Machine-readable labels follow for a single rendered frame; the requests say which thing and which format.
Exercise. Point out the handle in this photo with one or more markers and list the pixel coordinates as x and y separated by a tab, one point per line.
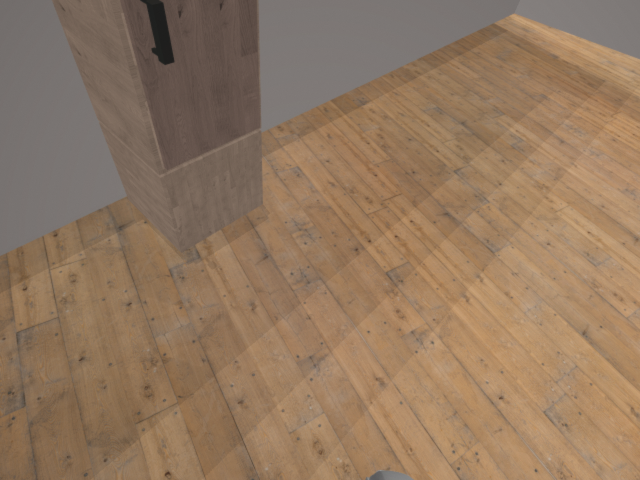
160	31

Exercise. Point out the cupboard door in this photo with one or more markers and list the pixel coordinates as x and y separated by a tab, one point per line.
209	96

